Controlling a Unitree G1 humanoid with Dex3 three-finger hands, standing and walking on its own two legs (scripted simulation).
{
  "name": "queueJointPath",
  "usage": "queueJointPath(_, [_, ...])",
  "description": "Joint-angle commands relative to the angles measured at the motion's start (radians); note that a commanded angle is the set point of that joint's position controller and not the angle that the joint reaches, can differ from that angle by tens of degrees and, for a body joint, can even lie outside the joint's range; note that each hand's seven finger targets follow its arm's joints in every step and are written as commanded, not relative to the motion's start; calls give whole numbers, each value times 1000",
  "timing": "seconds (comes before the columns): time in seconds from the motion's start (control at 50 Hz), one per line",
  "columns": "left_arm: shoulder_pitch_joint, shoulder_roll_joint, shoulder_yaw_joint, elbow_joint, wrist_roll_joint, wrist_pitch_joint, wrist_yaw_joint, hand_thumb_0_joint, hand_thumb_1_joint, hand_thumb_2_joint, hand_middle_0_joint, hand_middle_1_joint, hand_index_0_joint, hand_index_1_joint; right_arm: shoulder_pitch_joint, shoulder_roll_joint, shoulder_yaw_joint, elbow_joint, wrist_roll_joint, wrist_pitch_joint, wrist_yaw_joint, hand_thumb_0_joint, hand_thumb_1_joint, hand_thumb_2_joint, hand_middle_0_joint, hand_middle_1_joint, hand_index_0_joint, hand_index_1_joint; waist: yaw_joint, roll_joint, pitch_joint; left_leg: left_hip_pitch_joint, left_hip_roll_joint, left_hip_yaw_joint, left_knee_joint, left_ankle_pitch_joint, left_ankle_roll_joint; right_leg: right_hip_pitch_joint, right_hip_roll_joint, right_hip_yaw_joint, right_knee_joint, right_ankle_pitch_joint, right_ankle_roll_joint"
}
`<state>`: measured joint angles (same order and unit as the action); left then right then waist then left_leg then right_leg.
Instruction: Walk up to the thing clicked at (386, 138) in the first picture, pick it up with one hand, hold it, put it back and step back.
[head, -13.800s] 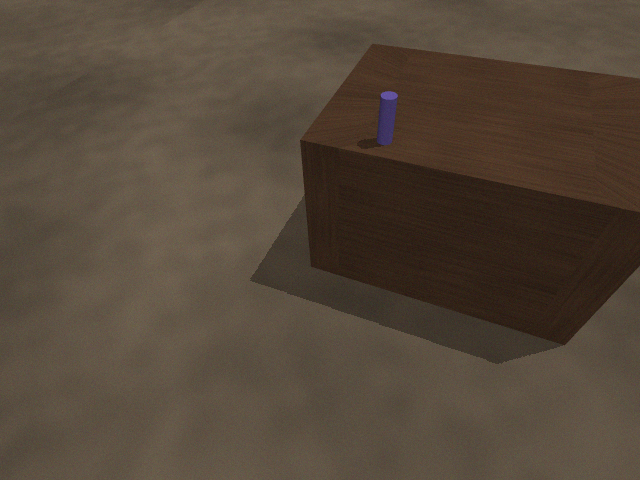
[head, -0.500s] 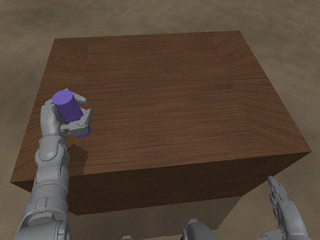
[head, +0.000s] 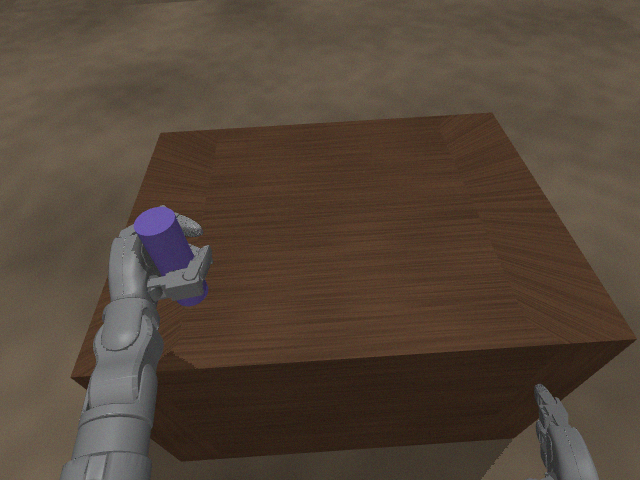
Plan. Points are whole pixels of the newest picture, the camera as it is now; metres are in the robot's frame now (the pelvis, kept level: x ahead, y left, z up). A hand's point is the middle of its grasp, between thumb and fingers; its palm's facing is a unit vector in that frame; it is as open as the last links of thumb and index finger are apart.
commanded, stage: lift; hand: left
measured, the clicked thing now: (175, 260) +0.37 +0.18 +0.11
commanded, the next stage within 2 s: hold in 0.38 s
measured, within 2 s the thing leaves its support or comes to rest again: neither
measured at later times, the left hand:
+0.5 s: hand (168, 265) +0.33 +0.17 +0.14, palm faces +0.14 -0.99 -0.02, open 5.8 cm
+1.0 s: hand (160, 260) +0.32 +0.17 +0.16, palm faces +0.14 -0.99 -0.01, open 5.8 cm
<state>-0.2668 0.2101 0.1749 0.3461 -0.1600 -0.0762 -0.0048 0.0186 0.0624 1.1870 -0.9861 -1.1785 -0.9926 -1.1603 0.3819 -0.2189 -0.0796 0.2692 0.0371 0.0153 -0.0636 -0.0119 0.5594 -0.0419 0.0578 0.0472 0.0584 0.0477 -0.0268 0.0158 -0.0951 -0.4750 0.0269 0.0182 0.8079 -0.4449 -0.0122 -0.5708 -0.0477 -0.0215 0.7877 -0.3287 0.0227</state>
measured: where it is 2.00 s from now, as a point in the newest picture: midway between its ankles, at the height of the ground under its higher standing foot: outside the picture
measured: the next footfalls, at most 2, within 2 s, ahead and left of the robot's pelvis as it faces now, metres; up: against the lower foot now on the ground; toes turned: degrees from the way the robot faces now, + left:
none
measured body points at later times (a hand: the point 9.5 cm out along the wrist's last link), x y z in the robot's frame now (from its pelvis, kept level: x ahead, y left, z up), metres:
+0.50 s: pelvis -0.01 +0.00 +0.01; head -0.01 -0.01 +0.46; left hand +0.32 +0.23 +0.14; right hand +0.15 -0.25 -0.05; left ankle -0.02 +0.13 -0.71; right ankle +0.04 -0.13 -0.71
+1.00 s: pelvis +0.00 +0.00 +0.03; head -0.01 -0.01 +0.47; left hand +0.31 +0.22 +0.16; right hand +0.16 -0.25 -0.05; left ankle -0.02 +0.13 -0.71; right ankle +0.04 -0.13 -0.71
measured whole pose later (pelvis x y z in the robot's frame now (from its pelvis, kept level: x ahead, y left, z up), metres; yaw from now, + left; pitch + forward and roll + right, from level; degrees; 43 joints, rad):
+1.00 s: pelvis +0.00 +0.00 +0.03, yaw +1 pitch +0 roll +0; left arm -0.10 0.18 0.16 0.03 -0.18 0.12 0.00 0.02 0.06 1.19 -0.99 -1.18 -0.99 -1.16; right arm 0.25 -0.21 -0.09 0.60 0.03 -0.12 -0.08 -0.01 0.53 -0.05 0.06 0.05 0.06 0.05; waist -0.01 0.04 -0.04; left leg -0.24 0.02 0.01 0.59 -0.35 -0.01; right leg -0.32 -0.05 -0.04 0.56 -0.23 0.03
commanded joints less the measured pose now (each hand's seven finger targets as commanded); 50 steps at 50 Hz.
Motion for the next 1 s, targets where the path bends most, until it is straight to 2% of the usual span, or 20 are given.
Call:
queueJointPath(0.0, [-286, 140, 47, -234, -8, -51, 17, 0, 571, 1421, -1438, -1536, -1460, -1532, -61, -120, -62, -122, -2, -71, -16, 0, 574, -42, 50, 50, 50, 50, 1, -43, -203, 31, -32, 10, -165, 211, 16, 236, 27, -16, -135, 170, -18])
queueJointPath(0.1, [-298, 130, 29, -341, -14, -28, 19, 0, 601, 1401, -1436, -1520, -1458, -1515, -97, -101, -40, -72, 0, -87, -18, 0, 568, -43, 50, 50, 50, 50, 8, -12, -216, 74, -25, 3, -186, 265, 10, 260, 31, -22, -144, 206, -23])
queueJointPath(0.12, [-333, 169, 63, -385, -17, -30, 23, 0, 583, 1405, -1429, -1514, -1449, -1512, -124, -136, -70, -78, 0, -92, -22, 0, 574, -42, 50, 50, 50, 50, 12, -12, -223, 84, -27, 4, -192, 249, 11, 261, 31, -20, -152, 193, -22])
queueJointPath(0.16, [-317, 141, 42, -394, -19, -22, 19, 0, 613, 1400, -1422, -1511, -1446, -1505, -108, -92, -28, -41, -3, -97, -20, 0, 583, -39, 50, 50, 50, 50, 17, -23, -187, 73, -27, 4, -200, 227, 14, 265, 30, -24, -168, 171, -19])
queueJointPath(0.2, [-250, 142, 49, -324, -16, -1, 19, 0, 590, 1407, -1433, -1527, -1457, -1522, -130, -147, -83, -29, -2, -103, -29, 0, 573, -41, 50, 50, 50, 50, -2, -38, -189, 92, -29, 7, -206, 217, 19, 272, 27, -19, -182, 169, -15])
queueJointPath(0.24, [-301, 143, 44, -417, -17, -1, 18, 0, 592, 1402, -1444, -1525, -1465, -1521, -133, -90, -29, -23, -1, -112, -23, 0, 571, -42, 50, 50, 50, 50, 10, -27, -196, 99, -33, 9, -213, 215, 22, 294, 25, -20, -191, 169, -13])
queueJointPath(0.28, [-264, 143, 51, -405, -23, 14, 21, 0, 578, 1403, -1442, -1526, -1464, -1522, -144, -125, -65, 25, -1, -116, -28, 0, 570, -42, 50, 50, 50, 50, 10, -17, -170, 102, -32, 8, -222, 231, 18, 290, 26, -22, -195, 181, -16])
queueJointPath(0.34, [-249, 115, 27, -390, -19, 33, 14, 0, 627, 1405, -1428, -1517, -1452, -1511, -158, -105, -38, 20, -1, -129, -26, 0, 577, -41, 50, 50, 50, 50, 3, -45, -158, 109, -29, 5, -236, 214, 22, 289, 28, -25, -214, 166, -14])
queueJointPath(0.38, [-275, 154, 57, -435, -22, 30, 17, 0, 580, 1389, -1440, -1522, -1465, -1515, -161, -119, -52, 45, 0, -134, -28, 0, 570, -42, 50, 50, 50, 50, 10, -2, -158, 125, -29, 4, -248, 216, 17, 289, 29, -27, -219, 161, -17])
queueJointPath(0.42, [-234, 100, 15, -409, -23, 43, 11, 0, 610, 1396, -1435, -1520, -1461, -1512, -181, -92, -26, 26, 1, -141, -25, 0, 571, -42, 50, 50, 50, 50, 9, -37, -145, 126, -25, 0, -252, 233, 18, 308, 29, -31, -227, 173, -16])
queueJointPath(0.46, [-239, 151, 54, -441, -21, 48, 17, 0, 587, 1393, -1416, -1509, -1441, -1502, -175, -140, -66, 63, -1, -145, -28, 0, 572, -43, 50, 50, 50, 50, 13, -11, -135, 139, -26, 0, -267, 228, 14, 306, 32, -32, -234, 167, -17])
queueJointPath(0.5, [-260, 125, 26, -507, -21, 48, 14, 0, 579, 1305, -1386, -1454, -1409, -1445, -180, -84, -18, 70, -2, -151, -20, 0, 560, -44, 50, 50, 50, 50, 20, 21, -156, 154, -24, -5, -276, 243, 8, 314, 35, -35, -234, 177, -21])
queueJointPath(0.54, [-228, 122, 39, -466, -32, 55, 16, 0, 547, 1293, -1383, -1447, -1406, -1438, -187, -122, -58, 75, -1, -156, -28, 0, 555, -46, 50, 50, 50, 50, 9, -12, -157, 169, -22, -8, -277, 261, 10, 331, 35, -37, -245, 190, -20])
queueJointPath(0.6, [-197, 118, 44, -442, -31, 67, 17, 0, 518, 1285, -1370, -1440, -1394, -1432, -185, -129, -58, 107, -4, -163, -24, 0, 551, -47, 50, 50, 50, 50, 8, -17, -131, 170, -22, -5, -283, 280, 12, 336, 34, -36, -252, 207, -20])
queueJointPath(0.62, [-219, 114, 33, -504, -30, 63, 14, 0, 524, 1277, -1372, -1439, -1397, -1430, -216, -90, -24, 95, -2, -167, -21, 0, 555, -45, 50, 50, 50, 50, 27, -2, -137, 169, -23, -7, -290, 277, 10, 342, 35, -38, -255, 201, -20])
queueJointPath(0.72, [-171, 116, 42, -476, -32, 81, 16, 0, 509, 1285, -1368, -1445, -1394, -1434, -201, -127, -60, 133, -3, -171, -24, 0, 549, -47, 50, 50, 50, 50, 16, -16, -126, 182, -23, -7, -301, 305, 11, 358, 35, -38, -270, 228, -20])
queueJointPath(0.76, [-172, 100, 26, -496, -32, 87, 11, 0, 505, 1286, -1366, -1439, -1388, -1432, -207, -108, -40, 131, -3, -176, -20, 0, 545, -50, 50, 50, 50, 50, 13, -25, -123, 199, -22, -8, -308, 310, 12, 366, 35, -41, -276, 228, -21])
queueJointPath(0.8, [-202, 145, 63, -578, -33, 82, 18, 0, 493, 1285, -1375, -1445, -1397, -1438, -223, -135, -66, 126, -4, -181, -22, 0, 545, -49, 50, 50, 50, 50, 18, -15, -151, 217, -26, -5, -313, 306, 14, 384, 34, -39, -284, 230, -19])
queueJointPath(0.88, [-113, 95, 33, -504, -32, 118, 13, 0, 486, 1285, -1359, -1439, -1384, -1431, -230, -103, -50, 164, -2, -185, -22, 0, 550, -48, 50, 50, 50, 50, 13, -41, -84, 207, -33, -1, -324, 286, 21, 370, 30, -39, -312, 218, -13])
queueJointPath(0.98, [-169, 98, 17, -640, -28, 121, 11, 0, 471, 1278, -1371, -1447, -1397, -1439, -241, -83, -36, 178, -5, -198, -15, 0, 545, -49, 50, 50, 50, 50, 22, -11, -120, 231, -33, -1, -337, 297, 20, 389, 32, -44, -317, 224, -17])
